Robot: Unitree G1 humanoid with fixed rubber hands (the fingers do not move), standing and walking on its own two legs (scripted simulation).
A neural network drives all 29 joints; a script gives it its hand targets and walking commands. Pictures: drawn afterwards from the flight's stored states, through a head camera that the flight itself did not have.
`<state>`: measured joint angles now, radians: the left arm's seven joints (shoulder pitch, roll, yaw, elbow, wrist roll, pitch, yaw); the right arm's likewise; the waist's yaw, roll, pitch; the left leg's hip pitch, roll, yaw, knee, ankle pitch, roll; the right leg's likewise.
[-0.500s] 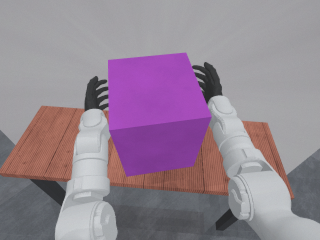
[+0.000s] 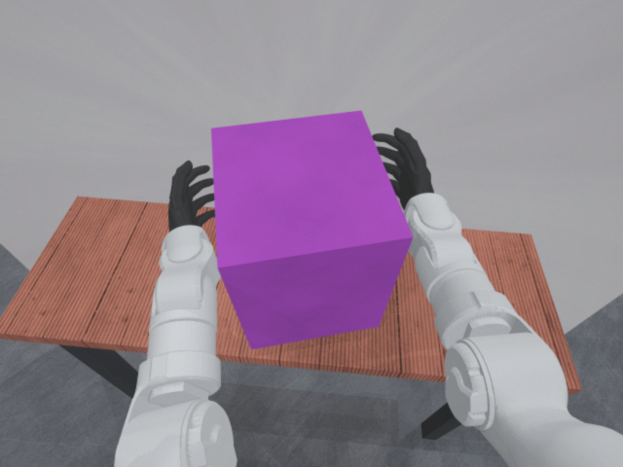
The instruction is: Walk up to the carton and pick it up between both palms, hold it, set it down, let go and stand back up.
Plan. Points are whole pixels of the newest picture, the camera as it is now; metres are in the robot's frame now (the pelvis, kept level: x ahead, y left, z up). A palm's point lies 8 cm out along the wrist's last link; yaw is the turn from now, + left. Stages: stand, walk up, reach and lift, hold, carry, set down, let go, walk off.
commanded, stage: set down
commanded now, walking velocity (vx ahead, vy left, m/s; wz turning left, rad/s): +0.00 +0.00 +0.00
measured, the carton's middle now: (303, 237) +0.41 +0.05 +0.03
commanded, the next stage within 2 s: none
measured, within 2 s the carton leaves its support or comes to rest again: rests again in 1.30 s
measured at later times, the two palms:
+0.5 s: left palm (193, 233) +0.38 +0.19 +0.07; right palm (410, 191) +0.45 -0.09 +0.10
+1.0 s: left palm (194, 234) +0.38 +0.18 +0.07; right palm (412, 192) +0.45 -0.10 +0.10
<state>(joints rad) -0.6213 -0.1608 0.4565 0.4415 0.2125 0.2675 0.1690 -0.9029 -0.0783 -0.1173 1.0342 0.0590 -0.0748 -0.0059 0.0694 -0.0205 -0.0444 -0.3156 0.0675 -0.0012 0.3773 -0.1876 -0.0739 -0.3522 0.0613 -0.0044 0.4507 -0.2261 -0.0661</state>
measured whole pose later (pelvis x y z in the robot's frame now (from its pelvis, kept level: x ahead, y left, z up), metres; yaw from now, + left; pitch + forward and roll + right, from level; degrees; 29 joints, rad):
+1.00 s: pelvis +0.01 +0.00 +0.00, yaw +0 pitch +8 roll +1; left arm -0.58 -0.22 0.51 0.45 0.25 0.15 0.16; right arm -0.89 -0.08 -0.14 1.05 -0.03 -0.15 0.03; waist 0.07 -0.02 -0.03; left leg -0.32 0.07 0.00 0.38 -0.20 -0.08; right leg -0.35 0.06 -0.01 0.45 -0.24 -0.07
